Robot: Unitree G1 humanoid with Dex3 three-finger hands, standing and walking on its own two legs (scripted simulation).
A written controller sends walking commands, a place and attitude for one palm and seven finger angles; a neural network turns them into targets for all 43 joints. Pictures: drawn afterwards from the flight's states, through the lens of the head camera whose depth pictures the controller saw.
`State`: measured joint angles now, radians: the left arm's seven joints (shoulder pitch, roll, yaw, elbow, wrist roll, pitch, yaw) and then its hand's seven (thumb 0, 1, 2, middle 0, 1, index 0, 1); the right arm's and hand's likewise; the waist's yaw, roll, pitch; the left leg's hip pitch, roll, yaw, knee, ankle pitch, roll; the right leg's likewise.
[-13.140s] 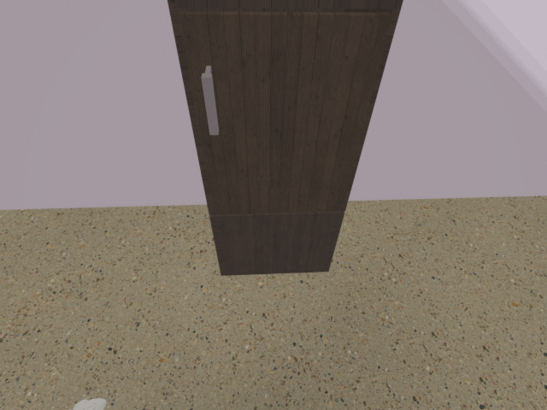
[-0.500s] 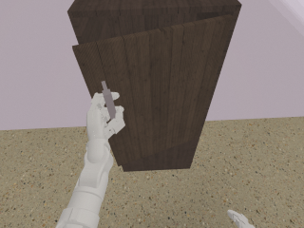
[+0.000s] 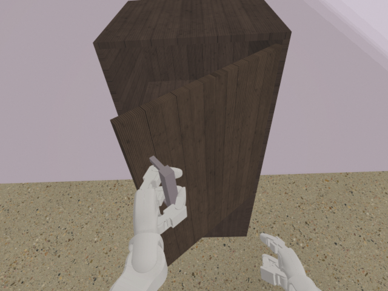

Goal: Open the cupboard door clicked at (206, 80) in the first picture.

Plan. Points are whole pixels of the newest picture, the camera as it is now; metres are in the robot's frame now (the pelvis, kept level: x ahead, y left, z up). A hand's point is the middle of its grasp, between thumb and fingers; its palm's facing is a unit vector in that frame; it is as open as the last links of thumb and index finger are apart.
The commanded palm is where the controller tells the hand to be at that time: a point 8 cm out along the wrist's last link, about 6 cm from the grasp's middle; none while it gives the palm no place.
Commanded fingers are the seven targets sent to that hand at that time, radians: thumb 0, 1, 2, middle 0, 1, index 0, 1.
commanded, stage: pull the door open along its arc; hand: left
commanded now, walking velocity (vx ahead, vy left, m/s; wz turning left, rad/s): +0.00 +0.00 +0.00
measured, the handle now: (165, 187) +0.30 +0.07 +0.09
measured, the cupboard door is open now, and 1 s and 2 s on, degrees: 40 33 38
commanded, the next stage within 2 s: open thumb and fingers to let go in 0.02 s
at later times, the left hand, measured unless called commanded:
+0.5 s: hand (163, 203) +0.26 +0.07 +0.10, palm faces +0.39 -0.92 -0.04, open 9.8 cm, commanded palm +0.22 +0.08 +0.09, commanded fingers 0.00 -0.50 0.30 -0.30 -1.20 -0.30 -1.20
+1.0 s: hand (170, 196) +0.28 +0.06 +0.10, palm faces +0.26 -0.97 -0.04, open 15.5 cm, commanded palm +0.22 +0.07 +0.09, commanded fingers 0.00 -0.50 0.30 -0.15 -0.30 -0.15 -0.30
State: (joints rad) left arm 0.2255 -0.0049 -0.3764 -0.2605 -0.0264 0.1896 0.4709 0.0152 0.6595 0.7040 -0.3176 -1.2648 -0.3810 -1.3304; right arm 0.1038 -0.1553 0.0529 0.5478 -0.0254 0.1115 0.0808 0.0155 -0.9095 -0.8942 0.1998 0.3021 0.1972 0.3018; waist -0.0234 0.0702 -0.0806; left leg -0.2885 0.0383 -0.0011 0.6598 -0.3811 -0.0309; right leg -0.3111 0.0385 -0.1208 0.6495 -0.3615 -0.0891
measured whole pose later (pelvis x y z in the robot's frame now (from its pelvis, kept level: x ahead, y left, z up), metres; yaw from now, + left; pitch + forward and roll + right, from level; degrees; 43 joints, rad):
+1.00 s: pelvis -0.03 +0.03 -0.01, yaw -2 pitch +2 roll +0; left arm -0.08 -0.10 -0.35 0.04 0.03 0.13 0.65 -0.01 -0.49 0.30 -0.24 -0.56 -0.24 -0.58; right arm 0.11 -0.16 0.02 0.63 -0.05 0.04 0.05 0.02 -0.91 -0.89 0.20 0.30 0.20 0.30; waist 0.02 0.05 -0.06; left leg -0.41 -0.02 -0.04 0.77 -0.39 -0.01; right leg -0.44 0.01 -0.08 0.75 -0.35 -0.05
